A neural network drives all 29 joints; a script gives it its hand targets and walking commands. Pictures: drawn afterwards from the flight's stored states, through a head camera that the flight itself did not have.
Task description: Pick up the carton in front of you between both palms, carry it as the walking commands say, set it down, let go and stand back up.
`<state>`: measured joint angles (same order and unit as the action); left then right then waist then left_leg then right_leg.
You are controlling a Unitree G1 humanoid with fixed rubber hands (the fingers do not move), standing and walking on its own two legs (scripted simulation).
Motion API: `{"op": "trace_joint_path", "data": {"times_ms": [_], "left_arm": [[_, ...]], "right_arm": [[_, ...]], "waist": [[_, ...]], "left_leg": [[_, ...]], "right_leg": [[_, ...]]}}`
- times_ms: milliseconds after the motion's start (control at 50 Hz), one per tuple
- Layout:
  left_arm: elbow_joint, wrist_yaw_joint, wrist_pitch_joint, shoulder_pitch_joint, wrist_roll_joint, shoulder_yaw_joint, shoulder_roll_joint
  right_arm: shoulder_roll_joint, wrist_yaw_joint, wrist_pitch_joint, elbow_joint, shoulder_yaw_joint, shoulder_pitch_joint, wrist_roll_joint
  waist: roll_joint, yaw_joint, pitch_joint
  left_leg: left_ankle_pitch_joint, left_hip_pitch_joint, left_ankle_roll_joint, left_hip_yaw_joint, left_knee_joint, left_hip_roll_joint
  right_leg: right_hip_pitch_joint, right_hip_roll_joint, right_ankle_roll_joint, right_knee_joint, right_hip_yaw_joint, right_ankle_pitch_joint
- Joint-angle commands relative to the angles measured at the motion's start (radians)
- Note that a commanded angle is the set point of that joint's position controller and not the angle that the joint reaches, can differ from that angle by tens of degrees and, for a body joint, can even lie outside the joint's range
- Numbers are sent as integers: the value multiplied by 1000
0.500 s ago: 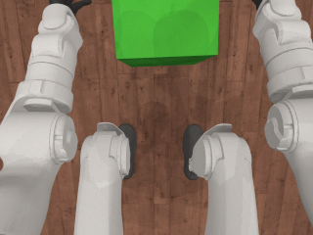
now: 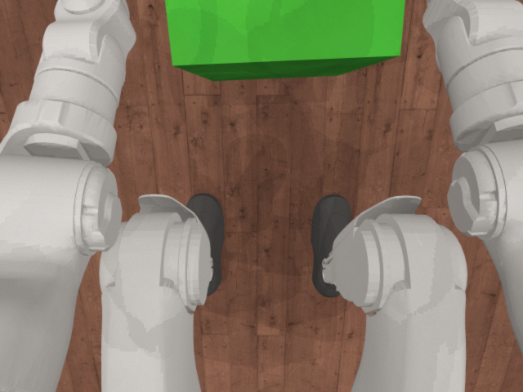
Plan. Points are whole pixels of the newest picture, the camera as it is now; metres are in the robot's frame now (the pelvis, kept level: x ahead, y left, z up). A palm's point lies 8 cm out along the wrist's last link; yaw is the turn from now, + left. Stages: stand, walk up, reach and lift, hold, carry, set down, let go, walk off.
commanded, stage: reach and lift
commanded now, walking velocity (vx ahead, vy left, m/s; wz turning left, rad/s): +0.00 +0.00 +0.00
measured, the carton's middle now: out of the picture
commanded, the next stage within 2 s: none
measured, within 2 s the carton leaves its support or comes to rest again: leaves its support in 0.60 s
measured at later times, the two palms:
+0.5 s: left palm out of the picture +0.55 +0.15 -0.18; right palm out of the picture +0.57 -0.16 -0.17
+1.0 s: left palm out of the picture +0.51 +0.14 +0.01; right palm out of the picture +0.51 -0.16 +0.01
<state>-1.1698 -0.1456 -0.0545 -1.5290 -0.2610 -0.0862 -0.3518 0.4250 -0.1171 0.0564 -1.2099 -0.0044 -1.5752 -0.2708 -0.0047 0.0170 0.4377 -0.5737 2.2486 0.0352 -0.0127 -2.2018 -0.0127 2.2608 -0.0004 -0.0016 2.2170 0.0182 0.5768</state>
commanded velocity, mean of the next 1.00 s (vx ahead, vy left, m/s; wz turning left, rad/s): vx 0.00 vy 0.00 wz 0.00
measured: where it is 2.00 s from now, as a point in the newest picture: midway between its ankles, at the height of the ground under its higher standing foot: (265, 261)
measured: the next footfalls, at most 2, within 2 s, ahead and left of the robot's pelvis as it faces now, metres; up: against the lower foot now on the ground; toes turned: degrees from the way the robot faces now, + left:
none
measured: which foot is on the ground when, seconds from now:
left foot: down 0.00-1.00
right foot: down 0.00-1.00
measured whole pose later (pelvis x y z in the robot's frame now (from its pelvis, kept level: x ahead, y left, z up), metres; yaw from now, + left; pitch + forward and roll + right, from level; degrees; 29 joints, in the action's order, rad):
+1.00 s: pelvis -0.01 +0.01 +0.08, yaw -2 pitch +43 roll +1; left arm -0.76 -0.04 -0.37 -1.17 0.27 -0.57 0.00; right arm 0.08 -0.03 0.36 -0.84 -0.50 -1.22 0.24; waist 0.01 0.01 -0.08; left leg -0.50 2.14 0.04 -0.04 -1.88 -0.05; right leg 2.16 0.06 -0.04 1.88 0.05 0.48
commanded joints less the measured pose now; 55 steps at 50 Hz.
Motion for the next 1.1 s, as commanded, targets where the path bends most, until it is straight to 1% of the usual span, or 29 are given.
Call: {"op": "trace_joint_path", "data": {"times_ms": [0, 80, 160, 220, 240, 260, 280, 320, 360, 400, 420, 460, 480, 500, 520, 560, 600, 620, 660, 680, 700, 740, 780, 820, 880, 920, 980, 1040, 1080], "left_arm": [[55, 5, 19, -241, 18, -22, -97], [35, 10, 25, -258, 29, -22, -82], [58, 13, 31, -302, 20, 10, -17], [71, 14, 29, -329, 48, -1, 32], [76, 16, 27, -342, 65, -10, 52], [112, 35, 25, -389, 65, 9, 157], [103, 60, 17, -420, 74, 21, 270], [104, 144, -7, -521, 100, 66, 582], [122, 225, -42, -534, 154, 54, 795], [155, 283, -79, -532, 182, 38, 901], [170, 303, -93, -529, 186, 33, 937], [204, 330, -116, -531, 177, 42, 989], [222, 338, -126, -528, 165, 54, 1016], [250, 343, -132, -533, 147, 70, 1041], [283, 346, -137, -538, 127, 87, 1070], [362, 341, -149, -543, 93, 124, 1133], [415, 333, -169, -533, 74, 154, 1194], [446, 331, -181, -529, 71, 169, 1216], [530, 328, -203, -534, 81, 187, 1240], [556, 324, -218, -525, 98, 190, 1262], [580, 324, -230, -514, 118, 197, 1270], [578, 329, -255, -463, 167, 187, 1287], [510, 335, -274, -383, 230, 135, 1293], [424, 338, -291, -310, 302, 60, 1293], [367, 337, -305, -283, 386, -43, 1262], [357, 333, -307, -285, 415, -80, 1250], [367, 334, -309, -295, 427, -86, 1261], [405, 342, -320, -297, 418, -51, 1301], [434, 352, -333, -287, 401, -11, 1343]], "right_arm": [[96, 5, -21, 57, -22, -257, 14], [84, 10, -28, 32, -16, -270, 14], [2, 15, -34, 53, 29, -320, -4], [-61, 20, -31, 64, 22, -350, 29], [-94, 25, -28, 63, 14, -360, 43], [-205, 46, -24, 74, 27, -387, 47], [-320, 72, -19, 74, 47, -426, 50], [-641, 154, 5, 83, 85, -527, 75], [-837, 229, 38, 111, 70, -539, 110], [-939, 279, 76, 105, 38, -514, 139], [-974, 294, 89, 111, 29, -502, 147], [-1029, 313, 109, 140, 26, -484, 149], [-1050, 318, 117, 171, 31, -489, 144], [-1072, 322, 123, 215, 42, -501, 133], [-1096, 324, 129, 257, 59, -508, 120], [-1156, 319, 137, 384, 122, -538, 87], [-1216, 307, 153, 498, 170, -572, 71], [-1243, 302, 165, 552, 181, -573, 72], [-1308, 298, 198, 589, 189, -505, 87], [-1355, 291, 215, 583, 193, -470, 105], [-1384, 289, 233, 563, 183, -422, 128], [-1418, 293, 260, 512, 143, -337, 179], [-1417, 301, 279, 433, 69, -262, 247], [-1404, 316, 292, 346, -15, -198, 307], [-1365, 329, 301, 298, -101, -198, 372], [-1352, 328, 302, 300, -123, -226, 393], [-1365, 325, 303, 326, -123, -252, 400], [-1399, 326, 314, 347, -113, -233, 405], [-1428, 329, 325, 357, -99, -199, 407]], "waist": [[37, 9, -1236], [30, 6, -1195], [31, 13, -1235], [29, 15, -1225], [28, 24, -1209], [31, 29, -1208], [41, 28, -1186], [50, 30, -1117], [45, 32, -1046], [58, 23, -1011], [58, 24, -1010], [57, 19, -1041], [51, 9, -1078], [43, 2, -1148], [36, 5, -1233], [35, 7, -1482], [49, 5, -1703], [62, 5, -1788], [87, 5, -1913], [84, 5, -1943], [76, 1, -1930], [47, 0, -1812], [32, -2, -1635], [26, 4, -1463], [31, 19, -1343], [41, 25, -1342], [52, 25, -1401], [46, 14, -1491], [30, -4, -1547]], "left_leg": [[323, -548, 6, 45, 170, -28], [297, -530, 7, 38, 180, -28], [319, -570, 4, 44, 182, -38], [314, -592, 6, 50, 182, -50], [308, -600, 6, 53, 182, -54], [313, -611, 2, 55, 181, -63], [308, -601, 0, 54, 180, -67], [274, -566, -3, 56, 167, -81], [222, -520, -7, 64, 157, -92], [196, -482, -18, 70, 148, -96], [197, -467, -23, 75, 142, -98], [207, -461, -31, 81, 134, -99], [216, -475, -35, 82, 131, -100], [242, -499, -36, 85, 125, -101], [274, -512, -36, 89, 122, -101], [394, -581, -32, 98, 119, -104], [488, -636, -23, 107, 127, -110], [510, -634, -18, 113, 133, -114], [522, -611, -11, 122, 162, -125], [530, -615, -8, 128, 184, -133], [524, -609, -8, 124, 206, -136], [456, -579, -8, 120, 261, -137], [348, -551, -11, 110, 325, -139], [244, -523, -15, 101, 390, -141], [127, -490, -21, 94, 468, -143], [100, -514, -26, 90, 506, -145], [90, -580, -31, 90, 545, -146], [110, -656, -26, 92, 580, -149], [137, -698, -21, 95, 601, -151]], "right_leg": [[-614, 22, -21, -168, -21, -340], [-584, 20, -20, -179, -15, -316], [-623, 30, -19, -177, -18, -335], [-645, 45, -17, -180, -23, -329], [-638, 50, -16, -180, -24, -318], [-646, 59, -14, -182, -25, -318], [-630, 69, -11, -180, -29, -313], [-593, 89, -3, -169, -35, -285], [-548, 100, -3, -157, -47, -242], [-509, 107, -2, -155, -59, -220], [-503, 109, 2, -156, -61, -219], [-515, 112, 11, -152, -64, -227], [-520, 113, 15, -151, -70, -230], [-545, 114, 18, -149, -72, -251], [-586, 113, 21, -146, -70, -282], [-704, 115, 16, -142, -75, -410], [-832, 120, 9, -149, -81, -529], [-898, 122, 6, -152, -79, -577], [-998, 128, -5, -161, -80, -656], [-985, 137, -12, -178, -88, -658], [-957, 141, -14, -201, -91, -644], [-857, 148, -15, -258, -89, -547], [-712, 152, -12, -325, -94, -393], [-593, 158, -6, -389, -101, -256], [-534, 160, -1, -456, -101, -130], [-546, 161, 1, -492, -101, -98], [-601, 164, 0, -542, -100, -80], [-674, 169, -4, -588, -96, -96], [-727, 173, -4, -616, -93, -127]]}}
